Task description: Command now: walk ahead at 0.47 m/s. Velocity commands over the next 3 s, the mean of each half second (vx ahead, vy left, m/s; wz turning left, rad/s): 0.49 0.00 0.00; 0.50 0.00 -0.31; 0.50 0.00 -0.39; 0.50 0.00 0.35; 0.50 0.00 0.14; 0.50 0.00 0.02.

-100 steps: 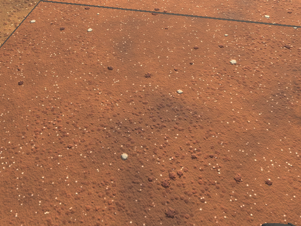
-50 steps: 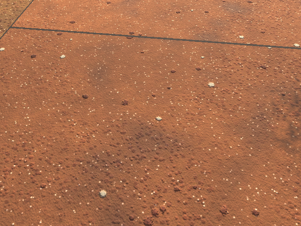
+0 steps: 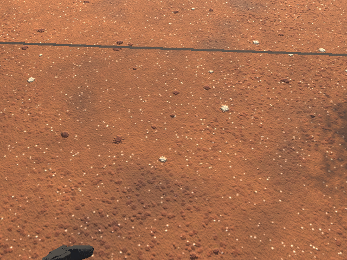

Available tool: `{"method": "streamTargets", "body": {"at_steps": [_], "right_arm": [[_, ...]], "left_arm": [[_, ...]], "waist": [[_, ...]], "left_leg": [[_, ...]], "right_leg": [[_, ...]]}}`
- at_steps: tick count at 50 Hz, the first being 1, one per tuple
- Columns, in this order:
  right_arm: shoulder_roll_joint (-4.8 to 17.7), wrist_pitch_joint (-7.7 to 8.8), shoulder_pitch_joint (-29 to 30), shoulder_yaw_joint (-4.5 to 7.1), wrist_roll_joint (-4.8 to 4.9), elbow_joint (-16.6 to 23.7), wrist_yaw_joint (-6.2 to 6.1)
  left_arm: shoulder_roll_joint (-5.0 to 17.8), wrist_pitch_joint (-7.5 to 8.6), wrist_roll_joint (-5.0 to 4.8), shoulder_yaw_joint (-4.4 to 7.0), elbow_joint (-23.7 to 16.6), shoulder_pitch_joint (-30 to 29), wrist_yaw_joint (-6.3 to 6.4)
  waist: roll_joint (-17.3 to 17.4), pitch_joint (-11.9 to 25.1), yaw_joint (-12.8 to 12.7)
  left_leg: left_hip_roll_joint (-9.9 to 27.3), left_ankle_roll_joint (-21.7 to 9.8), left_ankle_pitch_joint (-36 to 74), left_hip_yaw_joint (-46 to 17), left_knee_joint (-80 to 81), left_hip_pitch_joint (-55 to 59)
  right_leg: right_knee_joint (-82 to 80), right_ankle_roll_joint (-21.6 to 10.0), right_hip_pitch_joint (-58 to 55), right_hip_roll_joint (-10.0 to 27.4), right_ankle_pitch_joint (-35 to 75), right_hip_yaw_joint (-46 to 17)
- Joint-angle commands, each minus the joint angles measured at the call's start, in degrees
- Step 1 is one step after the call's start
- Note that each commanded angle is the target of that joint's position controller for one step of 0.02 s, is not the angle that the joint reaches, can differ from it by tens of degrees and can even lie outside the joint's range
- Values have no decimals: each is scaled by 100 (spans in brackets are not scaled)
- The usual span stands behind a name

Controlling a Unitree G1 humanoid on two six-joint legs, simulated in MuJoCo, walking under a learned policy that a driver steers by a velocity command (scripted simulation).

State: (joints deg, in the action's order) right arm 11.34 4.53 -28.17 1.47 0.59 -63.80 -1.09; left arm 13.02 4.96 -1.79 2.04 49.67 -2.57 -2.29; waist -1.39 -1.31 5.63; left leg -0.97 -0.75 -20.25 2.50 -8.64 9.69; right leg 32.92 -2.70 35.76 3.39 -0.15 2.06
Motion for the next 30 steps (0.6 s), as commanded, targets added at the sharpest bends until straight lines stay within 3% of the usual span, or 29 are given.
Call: {"method": "streamTargets", "body": {"at_steps": [1, 2, 3, 4, 5, 6, 7, 8, 9, 10, 11, 14, 17, 21, 25, 28, 29, 30], "right_arm": [[1082, -28, -10, 236, 6, 184, -31], [1117, -78, 91, 254, -25, 221, -28], [1057, -114, 178, 225, -56, 289, -19], [808, -108, 91, 123, -160, 447, 1], [-121, 35, -679, -103, -55, 420, 88], [514, 210, -69, 44, 121, 473, 115], [835, 306, 554, 136, 250, 708, 117], [873, 339, 839, 151, 217, 768, 62], [845, 305, 923, 211, 128, 767, 16], [731, 222, 761, 224, 91, 756, 11], [600, 147, 666, 226, 90, 743, 6], [584, 17, 1083, 257, 50, 936, -15], [644, 24, 1858, 282, -29, 1213, 7], [518, 85, 2726, 211, 1, 1444, 103], [541, 118, 3348, 156, 59, 1684, 230], [722, 176, 3354, 196, 72, 1807, 321], [855, 198, 3061, 257, 71, 1761, 322], [1046, 218, 2381, 368, 64, 1580, 302]], "left_arm": [[629, 113, -1, 172, -391, -139, -57], [827, 107, -4, 289, -207, 556, -36], [1068, 78, -24, 429, 107, 1581, 7], [1522, 39, 50, 540, 315, 2593, 76], [1681, 41, 130, 526, 439, 2829, 8], [1131, 73, 94, 378, 416, 2508, -2], [899, 115, 80, 304, 319, 1926, 12], [759, 161, 112, 245, 205, 1407, -2], [606, 197, 179, 205, 189, 1160, -30], [469, 222, 237, 161, 236, 1098, -48], [407, 222, 230, 142, 300, 1148, -55], [649, 224, 203, 169, 460, 1471, 54], [808, 175, 199, 198, 542, 1834, 189], [883, 129, 130, 202, 638, 2261, 258], [917, 29, 83, 232, 840, 2719, 272], [999, -71, 68, 291, 885, 2740, 299], [1054, -99, 68, 307, 852, 2636, 301], [1051, -130, 72, 299, 800, 2481, 296]], "waist": [[770, -334, -582], [867, 133, -968], [843, 728, -1446], [39, 1554, -1651], [-1570, 2514, -1112], [-977, 1912, -1261], [-712, 997, -1116], [-60, 636, -905], [72, 406, -708], [-71, 393, -506], [-157, 342, -424], [-145, -29, -383], [-48, -213, -560], [-91, -296, -831], [-96, -448, -1012], [-196, -354, -847], [-299, -173, -643], [-342, 223, -253]], "left_leg": [[1602, -739, 4403, -421, -527, -381], [1499, -645, 5424, -285, -1361, -418], [1244, -472, 5563, -123, -2584, -944], [837, -311, 3476, 39, -4532, -2401], [-297, -38, -1025, -487, -6426, -4219], [-35, -197, -1107, -1115, -7092, -4820], [251, -306, -603, -910, -7145, -5162], [574, -329, -18, -808, -6867, -4846], [768, -321, 292, -745, -6554, -4532], [925, -337, 464, -797, -6341, -4158], [964, -330, 485, -770, -6140, -4021], [1079, -183, 788, -640, -5451, -4404], [1080, -15, 1734, -581, -4372, -5012], [772, 15, 2727, -269, -2930, -4683], [640, -62, 2535, -257, -2308, -4850], [526, -260, 1895, -265, -2018, -4589], [375, -332, 1671, -176, -1952, -4075], [182, -446, 1644, -27, -1834, -3110]], "right_leg": [[-169, -261, -705, -263, -250, 134], [-111, -393, -1606, -470, -375, 263], [-112, -564, -2993, -494, -358, 233], [-51, -929, -4808, 730, -781, -1290], [-1217, -1857, -6213, 1981, -2379, -4354], [-1779, -1545, -5725, 1740, -2717, -4553], [-1834, -1287, -4844, 1595, -2196, -3583], [-1957, -1170, -3895, 1421, -1302, -2829], [-2068, -1097, -3181, 1219, -696, -2235], [-2214, -1046, -2787, 1042, -527, -1863], [-2355, -1070, -2589, 947, -490, -1656], [-2701, -1175, -2269, 908, -366, -1266], [-2806, -1113, -2535, 864, -194, -1052], [-2807, -890, -2703, 640, -25, -568], [-2523, -864, -3528, 921, 81, -553], [-2047, -745, -4054, 1176, 788, -678], [-1706, -685, -4066, 1154, 1560, -699], [-962, -582, -3930, 964, 2423, -593]]}}
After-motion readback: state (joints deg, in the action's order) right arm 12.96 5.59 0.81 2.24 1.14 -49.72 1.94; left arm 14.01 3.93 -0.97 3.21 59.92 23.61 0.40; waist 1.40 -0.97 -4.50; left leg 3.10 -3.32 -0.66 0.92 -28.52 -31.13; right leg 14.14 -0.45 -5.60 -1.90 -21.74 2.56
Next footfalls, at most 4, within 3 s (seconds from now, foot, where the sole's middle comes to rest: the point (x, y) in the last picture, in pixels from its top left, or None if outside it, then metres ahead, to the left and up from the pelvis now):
0.06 right None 0.24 -0.12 -0.77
0.62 left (134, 239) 0.56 0.11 -0.77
1.18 right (198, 175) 0.81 -0.17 -0.77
1.72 left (172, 112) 1.19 -0.09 -0.77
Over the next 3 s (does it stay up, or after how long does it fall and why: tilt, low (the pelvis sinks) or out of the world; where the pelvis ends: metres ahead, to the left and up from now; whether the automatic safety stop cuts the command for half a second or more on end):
stays up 1.70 -0.21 0.02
